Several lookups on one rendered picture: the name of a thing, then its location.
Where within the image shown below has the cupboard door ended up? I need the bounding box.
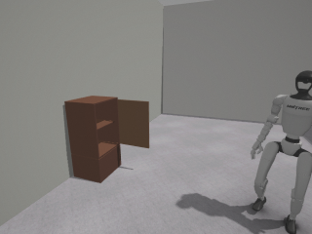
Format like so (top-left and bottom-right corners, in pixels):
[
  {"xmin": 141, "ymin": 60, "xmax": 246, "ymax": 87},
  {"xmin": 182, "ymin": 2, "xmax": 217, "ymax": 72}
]
[{"xmin": 117, "ymin": 99, "xmax": 149, "ymax": 148}]

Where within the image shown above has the robot left thigh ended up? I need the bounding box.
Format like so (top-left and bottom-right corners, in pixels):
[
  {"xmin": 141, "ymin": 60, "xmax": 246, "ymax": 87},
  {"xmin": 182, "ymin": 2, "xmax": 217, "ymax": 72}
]
[{"xmin": 291, "ymin": 148, "xmax": 312, "ymax": 201}]

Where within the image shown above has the right robot hand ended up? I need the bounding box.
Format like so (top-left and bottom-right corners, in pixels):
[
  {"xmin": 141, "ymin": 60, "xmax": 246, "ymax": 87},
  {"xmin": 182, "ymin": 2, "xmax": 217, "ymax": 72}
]
[{"xmin": 251, "ymin": 140, "xmax": 263, "ymax": 159}]

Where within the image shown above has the right robot forearm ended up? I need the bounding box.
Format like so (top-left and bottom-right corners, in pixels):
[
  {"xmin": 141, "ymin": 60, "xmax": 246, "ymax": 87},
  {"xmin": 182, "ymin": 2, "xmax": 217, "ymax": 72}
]
[{"xmin": 256, "ymin": 115, "xmax": 273, "ymax": 142}]

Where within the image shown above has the robot torso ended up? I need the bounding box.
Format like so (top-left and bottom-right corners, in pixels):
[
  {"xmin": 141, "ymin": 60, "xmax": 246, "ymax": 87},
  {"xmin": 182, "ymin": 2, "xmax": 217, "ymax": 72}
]
[{"xmin": 279, "ymin": 93, "xmax": 312, "ymax": 157}]

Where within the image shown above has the right robot upper arm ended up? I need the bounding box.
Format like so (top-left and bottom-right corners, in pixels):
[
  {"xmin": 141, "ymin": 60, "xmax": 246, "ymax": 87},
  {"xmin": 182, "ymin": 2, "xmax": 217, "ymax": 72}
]
[{"xmin": 267, "ymin": 95, "xmax": 288, "ymax": 124}]

